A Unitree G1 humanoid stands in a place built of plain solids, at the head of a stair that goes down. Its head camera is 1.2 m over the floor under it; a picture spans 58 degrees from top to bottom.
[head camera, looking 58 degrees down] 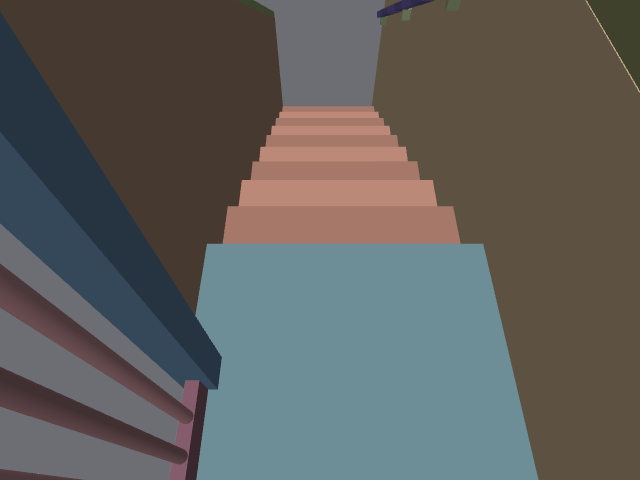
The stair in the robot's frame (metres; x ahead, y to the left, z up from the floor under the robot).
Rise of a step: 0.19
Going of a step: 0.29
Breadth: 0.90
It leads straight ahead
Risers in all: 10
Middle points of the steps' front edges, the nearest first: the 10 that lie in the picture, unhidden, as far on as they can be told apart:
0.73 -0.08 0.00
1.03 -0.08 -0.19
1.32 -0.08 -0.38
1.61 -0.08 -0.57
1.90 -0.08 -0.76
2.20 -0.08 -0.95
2.49 -0.08 -1.14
2.78 -0.08 -1.33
3.07 -0.08 -1.52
3.36 -0.08 -1.71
